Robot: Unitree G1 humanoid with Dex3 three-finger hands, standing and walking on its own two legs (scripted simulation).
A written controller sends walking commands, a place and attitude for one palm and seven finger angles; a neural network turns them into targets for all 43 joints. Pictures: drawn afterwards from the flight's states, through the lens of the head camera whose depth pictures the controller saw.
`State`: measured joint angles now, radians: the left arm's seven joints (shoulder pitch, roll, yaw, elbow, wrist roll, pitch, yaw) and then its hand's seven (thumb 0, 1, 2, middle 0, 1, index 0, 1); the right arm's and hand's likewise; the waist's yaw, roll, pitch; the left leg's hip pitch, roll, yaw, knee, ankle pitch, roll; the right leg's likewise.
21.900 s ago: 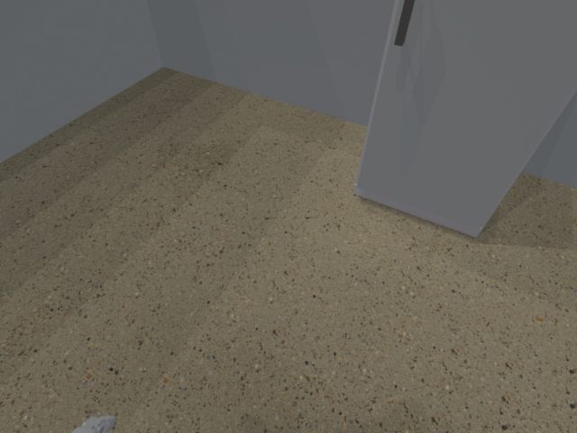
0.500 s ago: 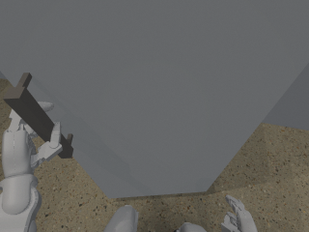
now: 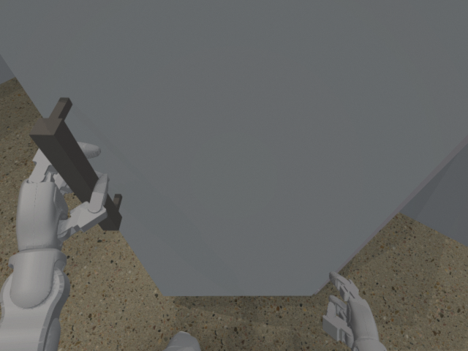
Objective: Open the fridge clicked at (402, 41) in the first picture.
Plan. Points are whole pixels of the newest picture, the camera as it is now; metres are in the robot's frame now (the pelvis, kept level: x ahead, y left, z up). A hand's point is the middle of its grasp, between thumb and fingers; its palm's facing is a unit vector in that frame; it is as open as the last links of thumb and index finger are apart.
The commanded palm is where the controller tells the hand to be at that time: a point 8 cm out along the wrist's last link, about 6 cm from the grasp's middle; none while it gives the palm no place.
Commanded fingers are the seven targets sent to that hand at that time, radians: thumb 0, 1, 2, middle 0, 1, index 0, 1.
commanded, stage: walk backward, drawing the door open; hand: left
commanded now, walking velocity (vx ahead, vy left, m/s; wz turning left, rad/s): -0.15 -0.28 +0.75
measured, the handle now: (91, 173) +0.32 +0.23 +0.14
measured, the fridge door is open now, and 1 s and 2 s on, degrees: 35 69 77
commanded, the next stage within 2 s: stop walking and hold the door back in 1.18 s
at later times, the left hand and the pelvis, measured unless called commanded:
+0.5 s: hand (104, 339) +0.12 +0.15 +0.15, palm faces +0.55 -0.81 -0.20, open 6.5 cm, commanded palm +0.06 +0.17 +0.14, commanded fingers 0.00 0.90 0.90 -0.45 -1.40 -0.45 -1.40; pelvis -0.06 -0.14 +0.02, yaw +22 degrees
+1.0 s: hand out of the picture +0.02 +0.07 +0.15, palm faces +0.80 -0.55 -0.25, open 6.5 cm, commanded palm -0.05 +0.08 +0.14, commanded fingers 0.00 0.90 0.90 -0.45 -1.40 -0.45 -1.40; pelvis -0.06 -0.29 +0.02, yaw +41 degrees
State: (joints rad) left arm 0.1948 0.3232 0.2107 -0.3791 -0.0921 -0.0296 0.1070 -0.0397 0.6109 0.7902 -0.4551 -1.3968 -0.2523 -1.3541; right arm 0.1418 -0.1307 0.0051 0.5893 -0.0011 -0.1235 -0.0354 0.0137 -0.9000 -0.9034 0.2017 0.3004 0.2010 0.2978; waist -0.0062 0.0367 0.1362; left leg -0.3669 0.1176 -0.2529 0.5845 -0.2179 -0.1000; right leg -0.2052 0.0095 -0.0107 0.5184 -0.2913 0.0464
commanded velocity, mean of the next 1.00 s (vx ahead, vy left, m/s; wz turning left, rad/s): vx -0.17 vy -0.24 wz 0.66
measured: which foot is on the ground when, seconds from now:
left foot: down 0.00-0.00, up 0.02-0.24, down 0.26-0.60, up 0.62-0.80, down 0.82-1.00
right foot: down 0.00-0.26, up 0.28-0.60, down 0.62-0.82, up 0.84-1.00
